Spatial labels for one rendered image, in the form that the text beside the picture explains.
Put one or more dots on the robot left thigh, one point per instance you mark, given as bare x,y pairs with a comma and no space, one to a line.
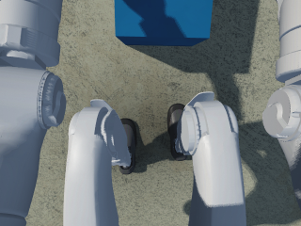
89,198

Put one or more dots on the right robot forearm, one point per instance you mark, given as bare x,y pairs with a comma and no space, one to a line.
288,66

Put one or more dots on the left robot forearm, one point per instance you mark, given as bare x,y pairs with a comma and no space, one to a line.
29,33

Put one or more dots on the left robot upper arm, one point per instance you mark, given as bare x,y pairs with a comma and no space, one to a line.
31,101

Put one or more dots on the carton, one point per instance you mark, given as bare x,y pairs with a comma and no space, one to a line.
163,22

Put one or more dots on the right robot upper arm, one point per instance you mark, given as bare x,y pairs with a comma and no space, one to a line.
282,119

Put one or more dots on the robot left shin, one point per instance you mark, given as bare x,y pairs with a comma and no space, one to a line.
123,156

